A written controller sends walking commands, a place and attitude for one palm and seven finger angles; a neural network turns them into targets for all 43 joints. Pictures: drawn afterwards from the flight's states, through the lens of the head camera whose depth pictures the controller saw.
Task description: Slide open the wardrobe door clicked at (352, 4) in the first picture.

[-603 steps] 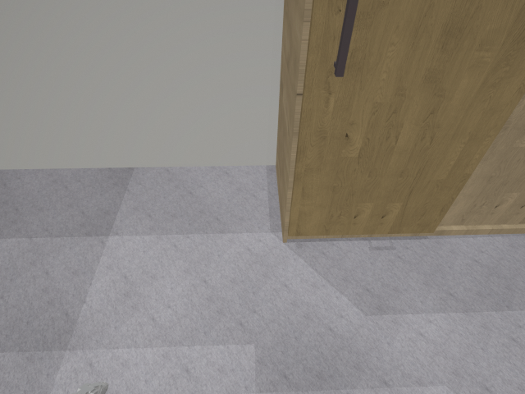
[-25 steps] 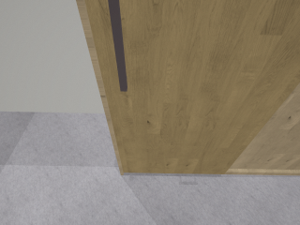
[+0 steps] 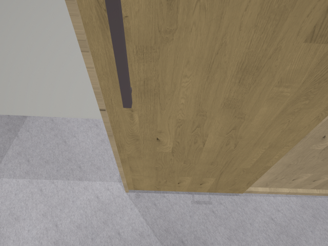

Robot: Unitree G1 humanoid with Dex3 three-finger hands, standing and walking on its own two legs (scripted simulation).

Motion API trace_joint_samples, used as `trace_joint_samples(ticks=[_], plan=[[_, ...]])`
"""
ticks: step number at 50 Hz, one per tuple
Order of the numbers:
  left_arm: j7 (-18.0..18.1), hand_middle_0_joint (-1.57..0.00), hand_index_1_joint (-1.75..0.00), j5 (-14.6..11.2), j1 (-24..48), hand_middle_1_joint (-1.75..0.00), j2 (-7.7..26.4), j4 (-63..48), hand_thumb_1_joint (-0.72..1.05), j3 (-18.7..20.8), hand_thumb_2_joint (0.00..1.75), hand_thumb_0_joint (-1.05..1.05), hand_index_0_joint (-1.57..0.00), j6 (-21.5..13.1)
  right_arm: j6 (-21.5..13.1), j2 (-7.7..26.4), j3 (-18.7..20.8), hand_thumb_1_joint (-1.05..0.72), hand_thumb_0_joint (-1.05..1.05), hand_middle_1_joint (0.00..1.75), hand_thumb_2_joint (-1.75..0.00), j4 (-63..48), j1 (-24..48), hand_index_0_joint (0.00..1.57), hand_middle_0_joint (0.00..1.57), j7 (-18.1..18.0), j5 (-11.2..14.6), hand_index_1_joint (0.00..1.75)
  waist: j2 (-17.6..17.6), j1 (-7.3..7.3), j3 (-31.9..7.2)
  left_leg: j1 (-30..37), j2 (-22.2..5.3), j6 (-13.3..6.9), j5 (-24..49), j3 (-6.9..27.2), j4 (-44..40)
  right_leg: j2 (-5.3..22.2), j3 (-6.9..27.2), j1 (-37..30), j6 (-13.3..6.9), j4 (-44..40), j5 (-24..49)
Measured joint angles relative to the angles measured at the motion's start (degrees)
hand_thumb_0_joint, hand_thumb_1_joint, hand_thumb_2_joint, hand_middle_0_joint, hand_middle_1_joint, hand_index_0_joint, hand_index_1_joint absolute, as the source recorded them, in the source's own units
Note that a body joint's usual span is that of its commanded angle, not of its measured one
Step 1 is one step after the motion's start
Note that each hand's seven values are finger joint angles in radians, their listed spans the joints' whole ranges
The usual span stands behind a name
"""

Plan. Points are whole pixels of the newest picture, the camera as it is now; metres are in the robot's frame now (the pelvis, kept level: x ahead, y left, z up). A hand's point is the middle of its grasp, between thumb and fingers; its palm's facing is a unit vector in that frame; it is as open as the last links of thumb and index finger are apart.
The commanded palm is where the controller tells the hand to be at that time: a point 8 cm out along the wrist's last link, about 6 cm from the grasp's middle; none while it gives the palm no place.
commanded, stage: come to a stop and stand still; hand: left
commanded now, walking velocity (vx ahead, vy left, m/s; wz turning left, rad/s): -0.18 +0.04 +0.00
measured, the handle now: (122, 49) +0.46 +0.13 +0.23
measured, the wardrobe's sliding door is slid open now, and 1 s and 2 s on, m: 0.00 0.00 0.00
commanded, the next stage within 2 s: look again from close up in 1.46 s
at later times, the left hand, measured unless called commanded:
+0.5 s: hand out of the picture +0.07 +0.21 -0.16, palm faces +0.04 -0.96 -0.29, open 7.3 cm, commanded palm none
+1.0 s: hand out of the picture -0.02 +0.26 -0.15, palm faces +0.00 -0.94 -0.34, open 7.4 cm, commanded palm none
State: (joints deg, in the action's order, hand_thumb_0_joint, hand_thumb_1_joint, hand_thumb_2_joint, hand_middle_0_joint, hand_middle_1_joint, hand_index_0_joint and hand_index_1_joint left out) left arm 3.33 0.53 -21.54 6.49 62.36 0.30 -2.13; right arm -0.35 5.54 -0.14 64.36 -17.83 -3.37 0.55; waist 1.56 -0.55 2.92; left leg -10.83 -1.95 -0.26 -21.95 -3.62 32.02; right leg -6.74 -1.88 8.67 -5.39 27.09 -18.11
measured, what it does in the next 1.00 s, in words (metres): steps on the spot: right foot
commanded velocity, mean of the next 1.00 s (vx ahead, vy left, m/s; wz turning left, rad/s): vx -0.01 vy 0.00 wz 0.00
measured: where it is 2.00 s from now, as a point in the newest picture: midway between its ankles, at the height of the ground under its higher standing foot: outside the picture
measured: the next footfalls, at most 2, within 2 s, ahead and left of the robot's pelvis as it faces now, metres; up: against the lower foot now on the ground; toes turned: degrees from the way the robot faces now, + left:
right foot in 0.26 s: +0.05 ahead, -0.13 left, +0.00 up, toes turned -1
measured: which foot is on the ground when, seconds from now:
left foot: down 0.00-1.00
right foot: down 0.00-0.08, up 0.10-0.24, down 0.26-1.00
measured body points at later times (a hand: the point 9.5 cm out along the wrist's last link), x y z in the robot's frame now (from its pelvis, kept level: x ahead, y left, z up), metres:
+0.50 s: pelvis -0.02 +0.00 -0.01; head -0.04 +0.00 +0.44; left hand +0.07 +0.26 -0.14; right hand +0.05 -0.27 -0.14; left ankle -0.05 +0.11 -0.74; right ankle +0.01 -0.13 -0.74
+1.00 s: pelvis -0.06 +0.01 +0.00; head -0.07 +0.01 +0.45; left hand -0.02 +0.31 -0.13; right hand -0.01 -0.27 -0.13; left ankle -0.05 +0.11 -0.74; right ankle +0.01 -0.13 -0.74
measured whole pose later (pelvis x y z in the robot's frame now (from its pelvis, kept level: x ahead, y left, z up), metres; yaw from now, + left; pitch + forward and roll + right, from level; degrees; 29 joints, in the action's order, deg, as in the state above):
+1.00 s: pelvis -0.06 +0.01 +0.00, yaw +1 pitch -3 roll +0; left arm 0.5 1.0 -14.5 19.1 58.0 -0.1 0.0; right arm 0.7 18.1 1.3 58.3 -14.5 1.3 -0.8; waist 0.2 0.3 1.1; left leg -11.5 0.4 -1.7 -13.9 -3.4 27.8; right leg 2.9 -0.9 14.9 1.5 25.5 -8.2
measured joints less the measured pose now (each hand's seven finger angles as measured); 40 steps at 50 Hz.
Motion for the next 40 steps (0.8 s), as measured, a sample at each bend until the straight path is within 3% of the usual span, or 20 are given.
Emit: trace_joint_samples(ticks=[4, 7, 10, 13, 19, 31, 40], plan=[[0.4, -0.2, -0.3, -0.4, 0.4, -0.3, 0.4, -0.6, 0.91, 0.2, 0.9, 0.0, -0.2, 1.5, -0.1, 0.5, 1.1, -0.93, 0.02, 0.3, -0.9, -1.6, 2.0, 0.21, 0.2, -0.8, -0.4, 0.3, 0.8, 0.58, 0.9, 1.4, -0.2, -0.6, 4.2, -1.0, -3.5, 0.1, -0.4, 2.2, 3.2, 5.9, 2.7], [0.3, -0.2, -0.3, -0.3, 2.3, -0.3, 0.7, -1.8, 0.91, 0.6, 0.9, 0.0, -0.2, 2.6, -0.8, 1.5, 1.5, -0.93, 0.01, 0.3, -0.9, -3.0, 2.1, 0.2, 0.2, -0.7, -0.9, 0.3, 0.4, 0.93, 1.0, 2.4, 0.1, -1.2, 3.4, -1.0, -5.0, 1.9, 0.4, 6.2, 5.7, 13.5, -5.4], [0.2, -0.2, -0.3, 0.5, 5.3, -0.3, 2.0, -3.0, 0.92, 1.3, 0.9, 0.01, -0.2, 3.1, -0.4, 1.8, 1.4, -0.92, 0.01, 0.3, -0.9, -3.2, 3.0, 0.2, 0.2, -0.3, -1.3, 0.3, 0.4, 0.2, 2.5, 2.9, 0.9, -0.8, 3.3, -1.3, -4.8, 5.7, 1.7, 7.7, 5.4, 12.8, -7.0], [-0.5, -0.2, -0.3, 0.7, 6.6, -0.3, 4.0, -4.6, 0.93, 1.3, 0.9, 0.01, -0.2, 2.4, 0.4, 1.9, 1.4, -0.92, 0.01, 0.3, -0.9, -3.8, 3.4, 0.2, 0.2, 0.4, -1.3, 0.3, 0.3, -0.38, 3.2, 2.4, 1.1, -0.1, 2.0, -1.5, -1.9, 8.7, 2.0, 6.0, 5.4, 5.2, 3.2], [-0.8, -0.2, -0.3, 0.9, 6.2, -0.3, 6.3, -7.3, 0.92, 1.4, 0.9, 0.01, -0.2, 2.0, 1.4, 4.5, 3.4, -0.93, 0.01, 0.3, -0.9, -7.8, 2.6, 0.21, 0.2, 2.1, -1.2, 0.3, -1.7, 1.85, -1.2, -0.1, 0.0, 0.7, -0.1, 1.2, 2.9, 8.0, -0.5, 6.9, 5.3, 8.0, 0.3], [-2.1, -0.2, -0.3, 0.6, 11.7, -0.3, 10.5, -10.1, 0.91, 0.7, 0.9, 0.0, -0.2, 1.3, 0.5, 11.2, 3.3, -0.91, 0.01, 0.3, -0.9, -10.9, 7.0, 0.2, 0.2, 3.5, -1.7, 0.3, -0.8, 1.3, -2.9, 0.3, 0.5, -0.3, 3.9, 0.2, 0.2, 8.3, 0.5, 5.9, 6.1, 3.1, 6.0], [-2.8, -0.2, -0.3, 0.7, 10.7, -0.3, 13.3, -8.7, 0.91, 0.4, 0.9, 0.0, -0.2, 1.8, 0.7, 13.7, 2.5, -0.91, 0.01, 0.3, -0.9, -9.9, 5.6, 0.2, 0.2, 4.4, -1.8, 0.3, -0.9, 1.24, -3.1, -0.6, 1.6, -1.0, 7.1, 0.1, -2.7, 9.1, 0.8, 6.2, 6.3, -0.2, 8.7]])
